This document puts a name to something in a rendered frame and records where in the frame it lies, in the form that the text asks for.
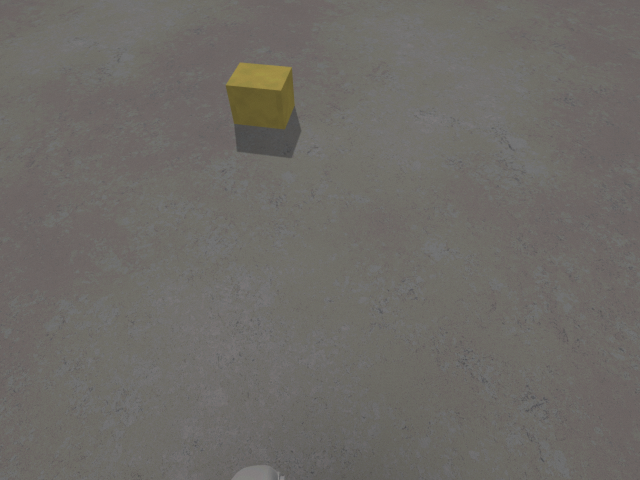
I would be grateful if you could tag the carton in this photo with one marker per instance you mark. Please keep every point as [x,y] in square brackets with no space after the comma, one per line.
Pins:
[261,95]

